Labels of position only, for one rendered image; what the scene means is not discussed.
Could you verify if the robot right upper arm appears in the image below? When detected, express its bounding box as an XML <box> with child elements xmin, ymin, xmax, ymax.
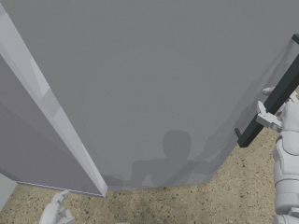
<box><xmin>272</xmin><ymin>214</ymin><xmax>299</xmax><ymax>224</ymax></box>

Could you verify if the right robot forearm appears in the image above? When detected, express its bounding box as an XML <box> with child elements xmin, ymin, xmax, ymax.
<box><xmin>272</xmin><ymin>131</ymin><xmax>299</xmax><ymax>218</ymax></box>

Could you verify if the handle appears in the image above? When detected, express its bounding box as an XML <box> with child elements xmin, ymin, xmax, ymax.
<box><xmin>235</xmin><ymin>34</ymin><xmax>299</xmax><ymax>148</ymax></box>

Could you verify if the robot left hand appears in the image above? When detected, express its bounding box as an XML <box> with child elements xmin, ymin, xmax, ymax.
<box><xmin>38</xmin><ymin>189</ymin><xmax>75</xmax><ymax>224</ymax></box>

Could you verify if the robot right hand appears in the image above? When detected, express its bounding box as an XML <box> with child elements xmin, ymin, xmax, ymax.
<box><xmin>256</xmin><ymin>87</ymin><xmax>299</xmax><ymax>133</ymax></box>

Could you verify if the fridge door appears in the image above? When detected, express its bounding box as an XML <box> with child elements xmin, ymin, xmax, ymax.
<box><xmin>0</xmin><ymin>0</ymin><xmax>299</xmax><ymax>192</ymax></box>

